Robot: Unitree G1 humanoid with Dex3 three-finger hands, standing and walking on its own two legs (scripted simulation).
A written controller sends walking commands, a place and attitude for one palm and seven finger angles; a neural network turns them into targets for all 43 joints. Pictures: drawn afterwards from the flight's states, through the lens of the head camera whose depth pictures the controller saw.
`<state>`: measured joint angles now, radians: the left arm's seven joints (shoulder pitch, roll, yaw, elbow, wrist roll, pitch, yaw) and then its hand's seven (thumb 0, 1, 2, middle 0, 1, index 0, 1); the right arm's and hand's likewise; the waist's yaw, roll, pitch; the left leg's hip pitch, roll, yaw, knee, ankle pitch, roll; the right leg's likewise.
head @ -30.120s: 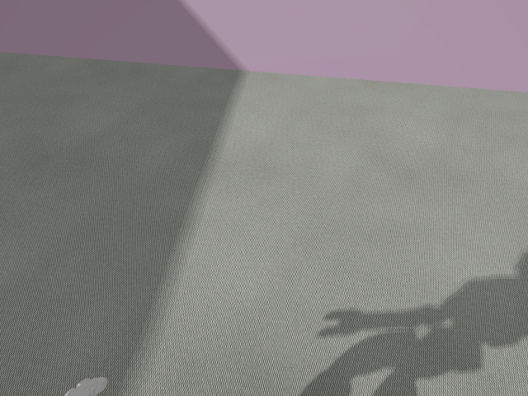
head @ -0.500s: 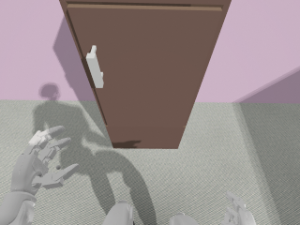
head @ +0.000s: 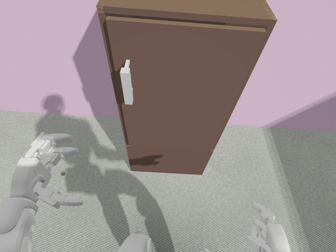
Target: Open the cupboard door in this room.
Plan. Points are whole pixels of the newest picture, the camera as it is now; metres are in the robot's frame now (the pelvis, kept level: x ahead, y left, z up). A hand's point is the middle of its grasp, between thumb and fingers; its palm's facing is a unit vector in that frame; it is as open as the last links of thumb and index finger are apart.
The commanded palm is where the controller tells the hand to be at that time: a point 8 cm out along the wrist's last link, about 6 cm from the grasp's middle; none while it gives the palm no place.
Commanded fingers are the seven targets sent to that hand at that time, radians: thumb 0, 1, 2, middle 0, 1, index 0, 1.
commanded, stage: raise the hand with hooked fingers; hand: left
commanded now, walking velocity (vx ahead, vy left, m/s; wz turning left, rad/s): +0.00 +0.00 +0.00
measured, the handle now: (128, 82) +0.56 +0.16 +0.05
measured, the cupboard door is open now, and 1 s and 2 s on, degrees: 0 0 0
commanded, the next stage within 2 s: move the hooked fingers beside the handle in 0.82 s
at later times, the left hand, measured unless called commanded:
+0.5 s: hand (62, 154) +0.30 +0.26 +0.07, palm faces +0.03 -1.00 -0.02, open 14.0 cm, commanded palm +0.27 +0.30 +0.07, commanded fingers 0.00 -0.50 0.30 -0.30 -1.20 -0.30 -1.20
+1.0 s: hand (68, 153) +0.30 +0.24 +0.07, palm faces +0.05 -1.00 -0.03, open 14.0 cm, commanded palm +0.28 +0.29 +0.07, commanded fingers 0.00 -0.50 0.30 -0.30 -1.20 -0.30 -1.20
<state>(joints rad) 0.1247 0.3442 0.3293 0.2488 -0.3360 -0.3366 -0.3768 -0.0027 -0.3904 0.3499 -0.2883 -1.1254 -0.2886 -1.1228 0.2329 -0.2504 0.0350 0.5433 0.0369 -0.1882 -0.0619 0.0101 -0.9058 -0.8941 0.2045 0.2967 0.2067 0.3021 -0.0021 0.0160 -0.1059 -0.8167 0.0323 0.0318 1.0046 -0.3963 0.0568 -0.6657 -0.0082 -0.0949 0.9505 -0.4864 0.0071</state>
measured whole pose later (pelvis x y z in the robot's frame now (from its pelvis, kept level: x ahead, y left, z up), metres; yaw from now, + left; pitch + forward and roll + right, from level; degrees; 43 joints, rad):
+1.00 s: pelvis +0.01 -0.02 +0.01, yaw +0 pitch +11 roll -2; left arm -0.05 0.39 0.41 0.47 -0.36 -0.34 -0.47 -0.01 -0.50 0.30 -0.30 -1.20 -0.30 -1.20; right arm 0.27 -0.27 0.03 0.58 0.05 -0.16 -0.07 0.01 -0.91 -0.89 0.20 0.30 0.21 0.30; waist -0.01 0.03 -0.10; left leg -0.75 0.05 0.03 0.93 -0.37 0.02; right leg -0.62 0.01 -0.09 0.91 -0.48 -0.02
